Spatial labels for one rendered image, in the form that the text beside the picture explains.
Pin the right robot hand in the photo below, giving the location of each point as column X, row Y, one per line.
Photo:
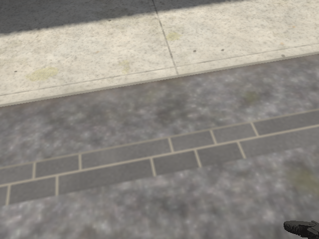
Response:
column 303, row 229

